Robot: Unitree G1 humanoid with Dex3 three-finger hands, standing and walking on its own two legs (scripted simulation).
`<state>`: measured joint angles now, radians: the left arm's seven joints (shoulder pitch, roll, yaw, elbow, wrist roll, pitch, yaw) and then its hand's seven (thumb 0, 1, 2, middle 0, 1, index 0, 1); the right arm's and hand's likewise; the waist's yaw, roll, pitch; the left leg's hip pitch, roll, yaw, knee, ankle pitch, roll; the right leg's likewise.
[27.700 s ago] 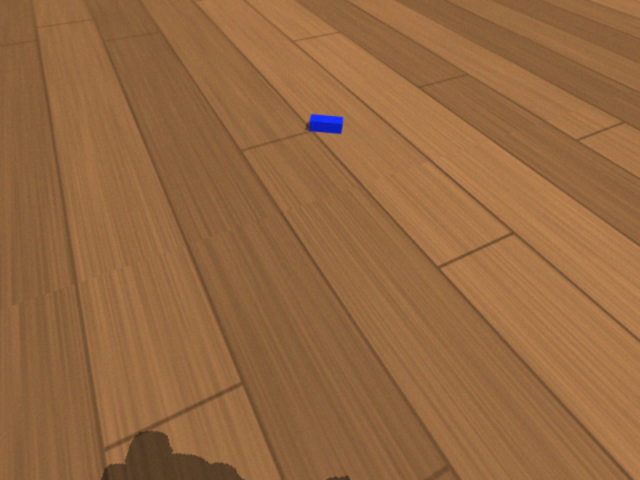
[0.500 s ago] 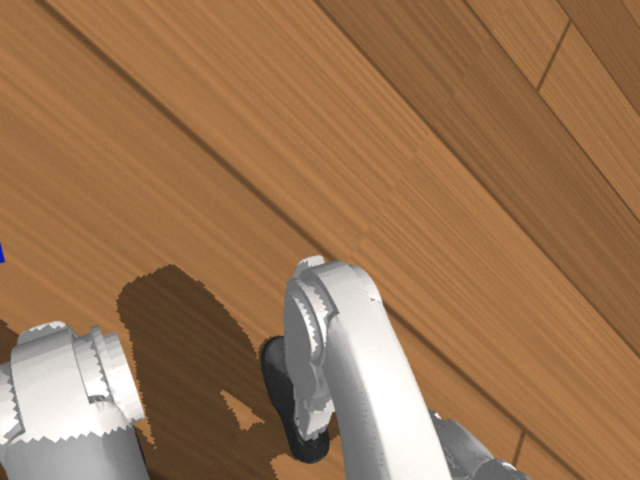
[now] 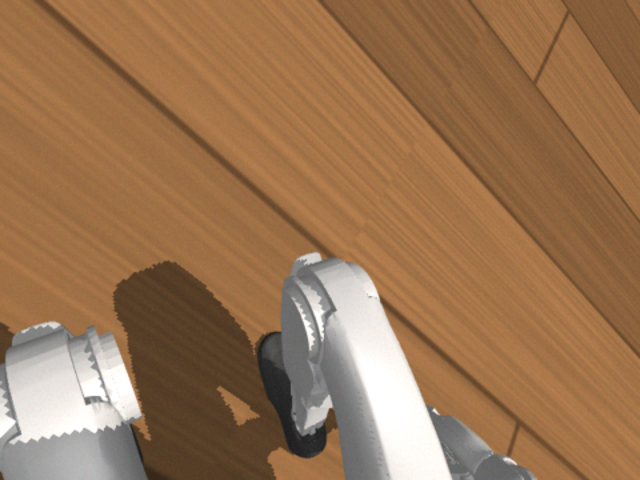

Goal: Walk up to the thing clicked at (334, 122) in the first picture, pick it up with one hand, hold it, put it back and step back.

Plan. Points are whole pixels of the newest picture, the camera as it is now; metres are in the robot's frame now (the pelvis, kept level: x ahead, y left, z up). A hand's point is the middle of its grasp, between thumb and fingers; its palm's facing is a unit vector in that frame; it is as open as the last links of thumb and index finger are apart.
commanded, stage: open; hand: left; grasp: from above
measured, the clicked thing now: out of the picture +0.42 +0.35 -0.27
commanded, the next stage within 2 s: withdraw in 0.28 s
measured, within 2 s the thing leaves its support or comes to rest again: neither
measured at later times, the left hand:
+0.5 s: hand out of the picture +0.42 +0.35 -0.22, palm faces -0.42 -0.13 -0.90, open 13.9 cm
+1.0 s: hand out of the picture +0.40 +0.38 -0.05, palm faces -0.52 -0.14 -0.84, open 14.0 cm
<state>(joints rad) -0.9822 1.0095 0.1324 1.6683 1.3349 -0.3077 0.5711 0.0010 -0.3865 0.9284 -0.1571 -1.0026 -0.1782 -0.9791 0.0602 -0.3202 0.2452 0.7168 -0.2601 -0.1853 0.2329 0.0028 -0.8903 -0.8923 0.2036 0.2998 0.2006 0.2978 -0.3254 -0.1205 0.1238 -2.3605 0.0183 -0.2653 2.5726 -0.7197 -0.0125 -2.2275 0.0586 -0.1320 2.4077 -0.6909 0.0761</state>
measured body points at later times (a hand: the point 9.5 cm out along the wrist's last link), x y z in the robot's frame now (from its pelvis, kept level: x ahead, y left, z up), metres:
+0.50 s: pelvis +0.00 +0.00 +0.00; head +0.25 +0.13 +0.35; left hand +0.44 +0.36 -0.17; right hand +0.08 -0.26 -0.06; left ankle +0.06 +0.13 -0.26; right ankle +0.11 -0.13 -0.26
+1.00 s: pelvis -0.01 -0.01 +0.07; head +0.21 +0.07 +0.45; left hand +0.42 +0.39 +0.00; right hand +0.12 -0.26 -0.05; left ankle +0.06 +0.13 -0.26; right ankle +0.11 -0.13 -0.26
